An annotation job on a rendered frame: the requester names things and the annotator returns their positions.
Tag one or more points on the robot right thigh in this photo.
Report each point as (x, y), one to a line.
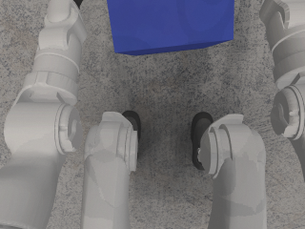
(239, 187)

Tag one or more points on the robot thigh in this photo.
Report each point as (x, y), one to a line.
(239, 187)
(105, 193)

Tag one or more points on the robot left forearm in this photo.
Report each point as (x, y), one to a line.
(56, 66)

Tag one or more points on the robot right forearm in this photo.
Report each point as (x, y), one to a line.
(284, 21)

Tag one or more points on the robot left upper arm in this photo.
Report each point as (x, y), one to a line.
(39, 135)

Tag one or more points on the carton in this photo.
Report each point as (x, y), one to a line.
(141, 27)

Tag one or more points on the left robot hand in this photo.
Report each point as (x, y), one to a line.
(78, 3)

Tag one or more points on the robot left thigh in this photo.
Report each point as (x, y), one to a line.
(105, 193)

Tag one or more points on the robot right upper arm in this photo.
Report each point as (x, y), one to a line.
(288, 118)

